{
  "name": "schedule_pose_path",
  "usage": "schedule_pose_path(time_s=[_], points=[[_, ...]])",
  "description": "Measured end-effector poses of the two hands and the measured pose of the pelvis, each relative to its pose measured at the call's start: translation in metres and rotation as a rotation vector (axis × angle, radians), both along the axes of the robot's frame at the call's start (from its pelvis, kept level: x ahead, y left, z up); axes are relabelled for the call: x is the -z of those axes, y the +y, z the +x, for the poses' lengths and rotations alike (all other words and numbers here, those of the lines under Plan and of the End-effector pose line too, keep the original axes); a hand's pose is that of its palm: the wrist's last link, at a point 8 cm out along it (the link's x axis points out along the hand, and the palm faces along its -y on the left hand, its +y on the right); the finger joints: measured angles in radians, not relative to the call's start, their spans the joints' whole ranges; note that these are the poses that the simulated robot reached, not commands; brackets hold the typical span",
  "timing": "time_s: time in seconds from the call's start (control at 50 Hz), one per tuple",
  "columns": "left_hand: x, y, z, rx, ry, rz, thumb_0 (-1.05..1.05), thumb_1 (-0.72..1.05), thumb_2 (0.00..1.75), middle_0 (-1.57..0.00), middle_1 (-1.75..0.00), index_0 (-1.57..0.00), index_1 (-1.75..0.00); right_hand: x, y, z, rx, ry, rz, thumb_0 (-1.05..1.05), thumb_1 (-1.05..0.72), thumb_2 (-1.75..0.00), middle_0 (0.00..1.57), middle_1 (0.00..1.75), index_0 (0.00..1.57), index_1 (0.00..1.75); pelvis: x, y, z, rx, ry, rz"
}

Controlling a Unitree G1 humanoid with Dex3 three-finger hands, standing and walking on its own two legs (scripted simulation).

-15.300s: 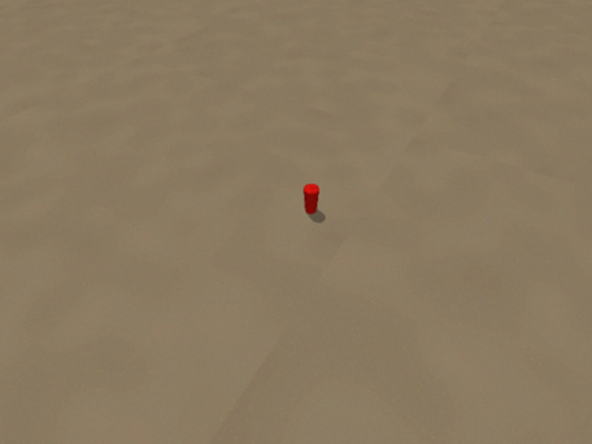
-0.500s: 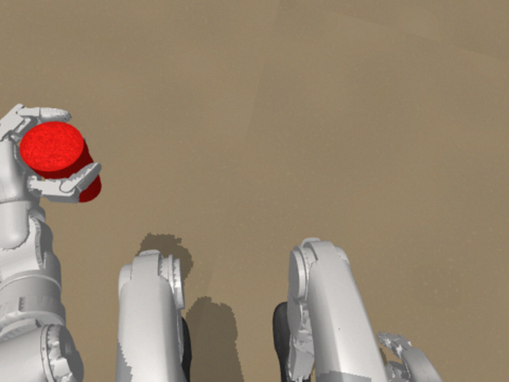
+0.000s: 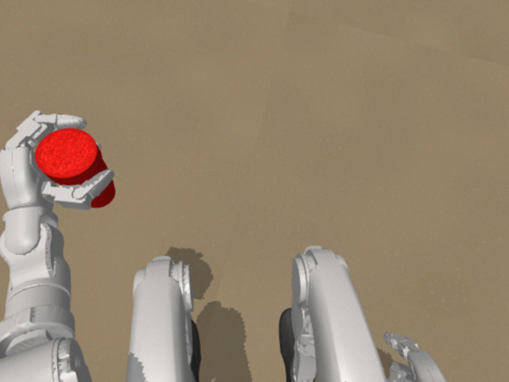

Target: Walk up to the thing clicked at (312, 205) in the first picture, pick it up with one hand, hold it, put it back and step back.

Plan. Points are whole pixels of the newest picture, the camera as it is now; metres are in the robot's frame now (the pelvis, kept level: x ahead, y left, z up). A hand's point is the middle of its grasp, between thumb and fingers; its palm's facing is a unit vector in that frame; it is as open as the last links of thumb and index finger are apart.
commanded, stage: lift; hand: left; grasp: from the side
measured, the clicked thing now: (84, 175) +0.44 +0.25 -0.04
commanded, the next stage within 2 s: hold in 1.80 s
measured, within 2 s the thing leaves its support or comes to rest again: neither
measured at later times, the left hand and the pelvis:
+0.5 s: hand (16, 121) +0.41 +0.23 +0.15, palm faces +0.20 -0.98 -0.06, open 9.8 cm; pelvis +0.02 +0.00 +0.13, yaw +1 degrees
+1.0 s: hand out of the picture +0.39 +0.22 +0.28, palm faces +0.21 -0.98 -0.04, open 9.8 cm; pelvis +0.05 +0.01 +0.25, yaw +3 degrees
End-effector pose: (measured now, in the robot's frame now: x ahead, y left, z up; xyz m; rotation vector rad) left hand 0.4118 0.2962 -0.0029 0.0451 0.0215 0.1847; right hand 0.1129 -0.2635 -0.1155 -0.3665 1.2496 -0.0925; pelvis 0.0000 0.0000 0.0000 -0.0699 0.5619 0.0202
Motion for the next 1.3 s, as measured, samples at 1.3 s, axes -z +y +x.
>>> schedule_pose_path(time_s=[1.3], points=[[-0.33,-0.04,-0.05,-0.03,0.012,-0.013,0.03,-0.32,1.05,-0.78,-1.0,-0.73,-0.99,-0.3,0.041,0.078,0.016,-0.286,0.095,0.01,-0.91,-0.9,0.2,0.29,0.2,0.3,-0.287,0.007,0.058,-0.045,-0.327,0.041]])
